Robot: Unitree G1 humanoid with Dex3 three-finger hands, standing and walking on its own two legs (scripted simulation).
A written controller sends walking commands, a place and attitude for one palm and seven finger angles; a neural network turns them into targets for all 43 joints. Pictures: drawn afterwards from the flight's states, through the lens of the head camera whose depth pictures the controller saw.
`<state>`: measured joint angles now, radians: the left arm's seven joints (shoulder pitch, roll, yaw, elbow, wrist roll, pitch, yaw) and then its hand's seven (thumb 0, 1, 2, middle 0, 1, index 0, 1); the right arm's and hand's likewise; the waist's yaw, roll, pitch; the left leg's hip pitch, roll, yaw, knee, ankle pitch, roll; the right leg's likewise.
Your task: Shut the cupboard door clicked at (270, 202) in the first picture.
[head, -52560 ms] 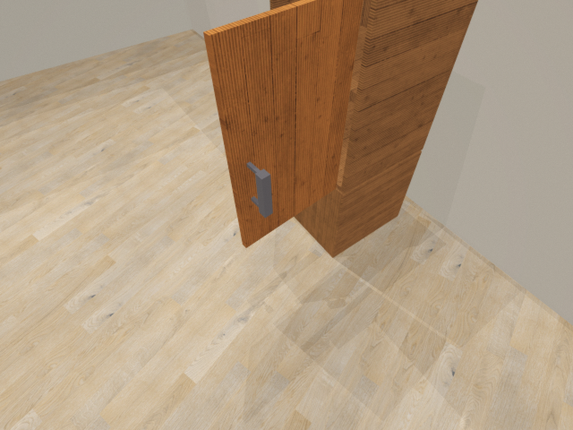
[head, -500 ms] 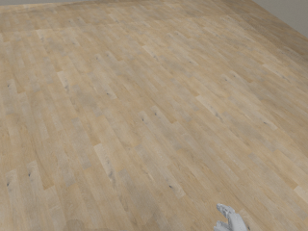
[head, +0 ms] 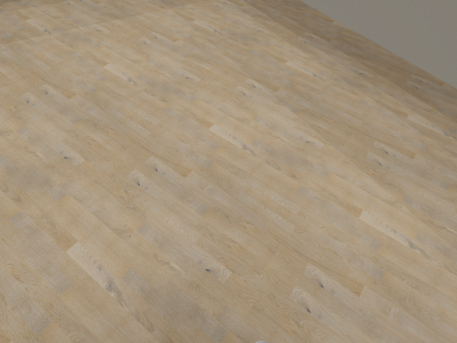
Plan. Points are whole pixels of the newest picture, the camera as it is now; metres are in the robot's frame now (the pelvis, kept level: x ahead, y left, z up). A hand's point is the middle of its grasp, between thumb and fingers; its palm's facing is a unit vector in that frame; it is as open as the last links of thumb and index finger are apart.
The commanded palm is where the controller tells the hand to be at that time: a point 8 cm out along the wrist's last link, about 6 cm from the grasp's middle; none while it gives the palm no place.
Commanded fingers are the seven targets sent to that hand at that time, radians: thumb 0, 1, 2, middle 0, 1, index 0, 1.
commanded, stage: turn to face it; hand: left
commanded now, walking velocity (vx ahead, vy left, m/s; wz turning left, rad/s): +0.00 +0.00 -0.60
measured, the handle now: out of the picture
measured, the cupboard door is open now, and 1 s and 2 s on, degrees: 32 32 32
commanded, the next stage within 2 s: none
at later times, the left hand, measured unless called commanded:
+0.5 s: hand (161, 333) +0.15 +0.13 -0.15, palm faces -0.31 -0.92 -0.25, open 7.4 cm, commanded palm none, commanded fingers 0.00 0.90 0.90 -0.20 -0.30 -0.20 -0.30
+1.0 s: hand (169, 300) +0.21 +0.13 -0.15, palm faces -0.55 -0.80 -0.23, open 7.4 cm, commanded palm none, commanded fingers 0.00 0.90 0.90 -0.20 -0.30 -0.20 -0.30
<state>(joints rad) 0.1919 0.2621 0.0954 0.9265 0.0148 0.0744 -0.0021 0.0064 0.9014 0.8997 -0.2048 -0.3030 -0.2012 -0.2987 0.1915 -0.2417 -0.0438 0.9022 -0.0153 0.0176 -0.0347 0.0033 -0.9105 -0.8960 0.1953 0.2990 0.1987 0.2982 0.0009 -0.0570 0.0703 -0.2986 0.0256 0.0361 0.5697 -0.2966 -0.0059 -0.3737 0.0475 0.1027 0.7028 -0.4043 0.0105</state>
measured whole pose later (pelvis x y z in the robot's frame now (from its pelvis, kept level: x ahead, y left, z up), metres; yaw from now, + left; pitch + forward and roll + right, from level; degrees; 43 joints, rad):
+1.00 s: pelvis +0.01 +0.00 +0.01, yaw -36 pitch +1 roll -2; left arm 0.14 0.28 0.10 0.90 0.02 0.09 -0.04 0.01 0.91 0.90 -0.20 -0.30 -0.20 -0.30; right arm 0.23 -0.20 -0.01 0.88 -0.03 0.01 -0.02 0.00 -0.90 -0.90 0.20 0.30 0.21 0.30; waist 0.00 -0.01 0.10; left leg -0.23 0.14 0.22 0.51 -0.28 0.00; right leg -0.43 -0.04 -0.04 0.96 -0.45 0.06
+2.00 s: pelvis +0.01 -0.04 +0.00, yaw -72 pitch +1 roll -1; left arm 0.11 0.27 0.08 0.88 0.02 0.06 -0.04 0.01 0.91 0.90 -0.20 -0.30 -0.20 -0.30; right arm 0.25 -0.24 -0.04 0.90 -0.02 0.03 -0.01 0.00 -0.90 -0.90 0.20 0.30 0.21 0.30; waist -0.02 0.02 0.10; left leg -0.25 0.19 0.26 0.64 -0.38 -0.04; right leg -0.29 -0.03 -0.08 0.61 -0.30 0.01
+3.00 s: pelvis -0.01 -0.06 +0.01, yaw -103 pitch +1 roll +0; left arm 0.15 0.18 0.04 0.93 0.02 0.03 0.01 0.00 0.90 0.90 -0.20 -0.30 -0.20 -0.30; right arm 0.22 -0.26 -0.05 0.95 -0.01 0.06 -0.02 0.00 -0.91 -0.90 0.20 0.30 0.20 0.30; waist -0.04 0.04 0.07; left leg -0.49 0.08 0.05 1.06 -0.41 -0.08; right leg -0.23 0.01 -0.02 0.49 -0.28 -0.03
